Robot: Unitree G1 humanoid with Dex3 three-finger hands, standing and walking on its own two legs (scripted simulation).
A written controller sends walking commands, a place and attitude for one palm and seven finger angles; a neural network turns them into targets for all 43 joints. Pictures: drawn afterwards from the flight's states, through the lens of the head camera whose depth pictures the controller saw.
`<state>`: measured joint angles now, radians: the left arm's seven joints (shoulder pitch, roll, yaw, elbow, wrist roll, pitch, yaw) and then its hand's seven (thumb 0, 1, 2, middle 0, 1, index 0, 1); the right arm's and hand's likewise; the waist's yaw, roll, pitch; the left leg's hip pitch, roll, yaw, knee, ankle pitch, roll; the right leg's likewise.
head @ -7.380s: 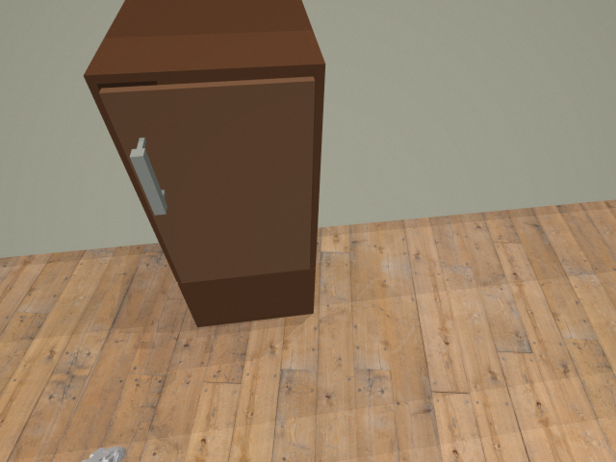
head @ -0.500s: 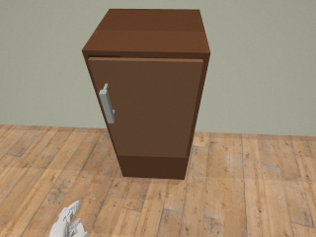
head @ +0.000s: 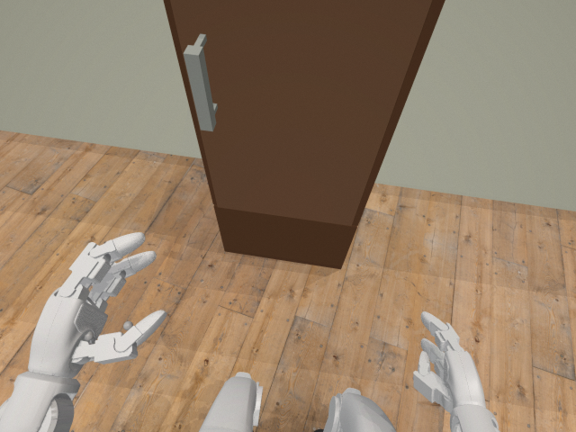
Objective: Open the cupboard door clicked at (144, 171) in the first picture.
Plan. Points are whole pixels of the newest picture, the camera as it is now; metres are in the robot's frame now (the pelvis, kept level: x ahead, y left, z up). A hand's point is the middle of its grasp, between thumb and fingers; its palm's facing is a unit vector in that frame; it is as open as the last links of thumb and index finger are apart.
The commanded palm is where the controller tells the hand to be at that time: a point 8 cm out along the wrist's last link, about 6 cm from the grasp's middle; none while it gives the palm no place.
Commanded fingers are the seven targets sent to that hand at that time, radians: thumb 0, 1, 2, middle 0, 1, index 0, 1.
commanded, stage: raise the hand with hooked fingers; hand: left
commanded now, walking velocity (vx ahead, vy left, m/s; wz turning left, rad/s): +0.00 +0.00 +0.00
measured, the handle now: (205, 84) +0.63 +0.23 +0.08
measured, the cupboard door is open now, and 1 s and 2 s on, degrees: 0 0 0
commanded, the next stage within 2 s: move the hooked fingers beside the handle in 1.46 s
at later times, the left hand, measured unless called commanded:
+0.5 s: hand (106, 283) +0.26 +0.26 +0.06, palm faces -0.08 -1.00 -0.04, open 12.8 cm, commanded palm +0.25 +0.32 +0.08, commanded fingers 0.00 -0.45 0.32 -0.30 -1.17 -0.30 -1.17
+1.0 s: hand (71, 223) +0.32 +0.32 +0.09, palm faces -0.01 -1.00 -0.05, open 14.0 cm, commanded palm +0.30 +0.36 +0.09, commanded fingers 0.00 -0.50 0.30 -0.30 -1.20 -0.30 -1.20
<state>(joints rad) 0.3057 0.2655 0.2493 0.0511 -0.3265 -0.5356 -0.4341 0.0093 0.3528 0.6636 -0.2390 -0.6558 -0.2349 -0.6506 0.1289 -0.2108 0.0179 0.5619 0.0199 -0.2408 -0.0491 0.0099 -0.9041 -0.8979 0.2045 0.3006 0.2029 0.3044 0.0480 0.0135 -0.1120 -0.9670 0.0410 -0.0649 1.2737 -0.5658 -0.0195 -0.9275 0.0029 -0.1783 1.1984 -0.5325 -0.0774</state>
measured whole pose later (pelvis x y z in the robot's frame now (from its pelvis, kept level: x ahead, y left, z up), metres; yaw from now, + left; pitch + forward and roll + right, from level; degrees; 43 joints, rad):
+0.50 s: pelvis +0.01 +0.04 +0.03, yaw -2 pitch +14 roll -3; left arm 0.20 0.33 0.30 0.20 -0.33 -0.38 -0.42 -0.01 -0.23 0.41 -0.28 -1.03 -0.28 -1.03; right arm 0.26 -0.28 0.00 0.55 0.04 -0.24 -0.07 0.01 -0.90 -0.90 0.20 0.30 0.20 0.30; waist -0.03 0.00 -0.11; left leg -0.87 0.02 0.01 1.12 -0.51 0.04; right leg -0.84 -0.01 -0.10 1.05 -0.45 -0.01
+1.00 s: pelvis +0.03 +0.05 +0.04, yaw -2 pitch +15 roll -4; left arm -0.02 0.43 0.44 0.39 -0.35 -0.32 -0.51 -0.01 -0.49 0.30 -0.30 -1.20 -0.30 -1.20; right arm 0.27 -0.27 0.04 0.55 0.03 -0.18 -0.05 0.01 -0.90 -0.90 0.21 0.30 0.21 0.30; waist -0.01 0.01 -0.10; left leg -0.82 0.01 0.01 1.06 -0.51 0.05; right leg -0.78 -0.01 -0.11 0.96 -0.44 0.00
